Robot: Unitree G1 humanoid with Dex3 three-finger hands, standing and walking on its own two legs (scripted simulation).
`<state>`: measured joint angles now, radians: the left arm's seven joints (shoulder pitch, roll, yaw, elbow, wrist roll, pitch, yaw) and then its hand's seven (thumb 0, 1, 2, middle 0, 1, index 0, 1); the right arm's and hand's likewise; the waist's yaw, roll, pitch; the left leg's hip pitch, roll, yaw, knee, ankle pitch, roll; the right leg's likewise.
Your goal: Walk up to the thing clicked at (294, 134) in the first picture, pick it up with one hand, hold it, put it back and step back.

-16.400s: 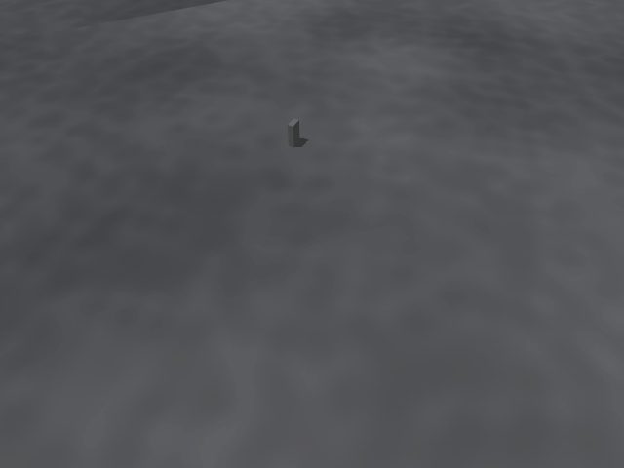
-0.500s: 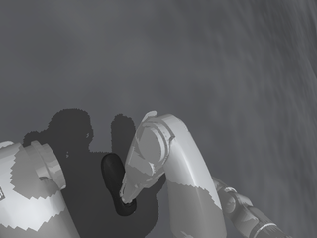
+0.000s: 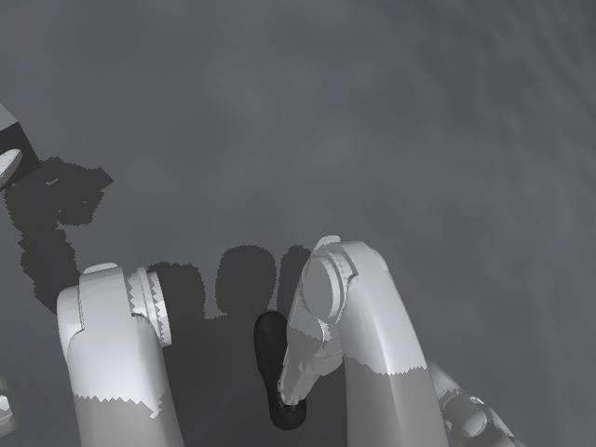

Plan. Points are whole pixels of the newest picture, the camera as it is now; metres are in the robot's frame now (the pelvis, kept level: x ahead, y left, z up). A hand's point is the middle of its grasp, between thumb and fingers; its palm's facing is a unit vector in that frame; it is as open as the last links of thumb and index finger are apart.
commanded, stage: settle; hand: left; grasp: from the side
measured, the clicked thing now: out of the picture +0.45 +0.32 -0.12
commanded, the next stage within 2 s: lift in 0.92 s
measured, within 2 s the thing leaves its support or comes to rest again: neither
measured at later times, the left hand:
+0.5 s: hand out of the picture +0.44 +0.32 -0.02, palm faces +0.33 -0.94 -0.04, open 8.2 cm
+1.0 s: hand out of the picture +0.44 +0.31 +0.02, palm faces +0.34 -0.94 -0.03, open 8.2 cm
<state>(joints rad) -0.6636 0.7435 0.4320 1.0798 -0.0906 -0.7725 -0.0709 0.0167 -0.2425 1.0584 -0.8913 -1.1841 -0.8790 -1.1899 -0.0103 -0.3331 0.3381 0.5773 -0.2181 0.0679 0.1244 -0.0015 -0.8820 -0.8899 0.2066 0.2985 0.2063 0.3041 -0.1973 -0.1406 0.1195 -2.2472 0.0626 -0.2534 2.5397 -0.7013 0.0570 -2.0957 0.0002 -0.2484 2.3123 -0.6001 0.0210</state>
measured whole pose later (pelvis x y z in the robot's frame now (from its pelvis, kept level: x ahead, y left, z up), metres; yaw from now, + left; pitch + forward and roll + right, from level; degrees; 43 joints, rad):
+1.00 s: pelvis +0.02 -0.01 +0.05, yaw +8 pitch +32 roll -7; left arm -0.66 0.47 0.45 0.92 -0.12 -0.59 -0.19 0.02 -0.26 1.06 -0.92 -1.16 -0.91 -1.17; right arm 0.09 -0.29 0.08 0.64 -0.08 0.04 0.06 0.00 -0.89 -0.89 0.20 0.30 0.20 0.30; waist -0.13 -0.02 -0.09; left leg -2.18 0.04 -0.09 2.31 -0.71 0.03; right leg -2.12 -0.04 -0.11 2.23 -0.67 -0.01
